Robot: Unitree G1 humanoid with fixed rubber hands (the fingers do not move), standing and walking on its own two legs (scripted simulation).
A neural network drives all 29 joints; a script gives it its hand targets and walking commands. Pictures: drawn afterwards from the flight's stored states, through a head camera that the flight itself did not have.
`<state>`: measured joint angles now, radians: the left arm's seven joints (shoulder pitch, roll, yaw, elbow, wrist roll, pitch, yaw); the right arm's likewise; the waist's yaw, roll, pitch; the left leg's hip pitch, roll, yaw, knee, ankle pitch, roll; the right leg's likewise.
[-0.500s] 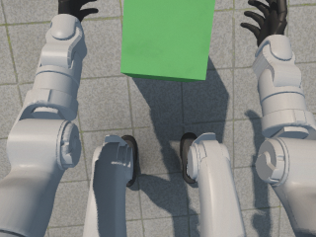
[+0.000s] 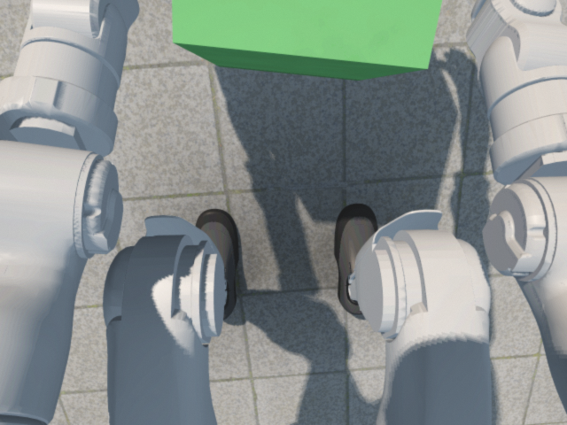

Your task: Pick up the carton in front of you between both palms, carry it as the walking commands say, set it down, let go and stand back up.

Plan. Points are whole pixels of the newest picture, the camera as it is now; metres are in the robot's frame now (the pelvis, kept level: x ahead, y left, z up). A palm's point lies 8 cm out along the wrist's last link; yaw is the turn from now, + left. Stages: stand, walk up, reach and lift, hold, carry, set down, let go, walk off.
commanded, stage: reach and lift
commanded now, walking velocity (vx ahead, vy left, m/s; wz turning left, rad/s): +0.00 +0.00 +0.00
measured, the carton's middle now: out of the picture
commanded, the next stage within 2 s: none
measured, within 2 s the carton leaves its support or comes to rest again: leaves its support in 0.76 s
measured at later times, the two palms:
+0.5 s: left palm out of the picture +0.57 +0.13 -0.17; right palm out of the picture +0.55 -0.17 -0.17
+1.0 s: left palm out of the picture +0.54 +0.14 -0.05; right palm out of the picture +0.53 -0.16 -0.05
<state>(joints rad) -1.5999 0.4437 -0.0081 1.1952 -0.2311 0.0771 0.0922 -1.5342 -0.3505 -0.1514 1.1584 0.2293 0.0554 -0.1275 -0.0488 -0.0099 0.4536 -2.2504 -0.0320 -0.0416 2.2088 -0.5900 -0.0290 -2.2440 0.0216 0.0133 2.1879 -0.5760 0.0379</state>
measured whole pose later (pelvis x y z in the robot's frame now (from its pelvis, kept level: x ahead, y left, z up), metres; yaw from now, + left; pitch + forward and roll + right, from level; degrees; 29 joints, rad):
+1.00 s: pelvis +0.00 -0.01 +0.03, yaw +2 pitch +41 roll -1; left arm -1.26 0.14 0.31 0.83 0.06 0.33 0.11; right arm -1.20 -0.11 -0.40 0.76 -0.03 0.33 -0.12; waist -0.03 -0.01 0.02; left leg -2.24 -0.06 -0.05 2.09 -0.56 -0.05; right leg -2.23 0.06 0.05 2.08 -0.57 0.06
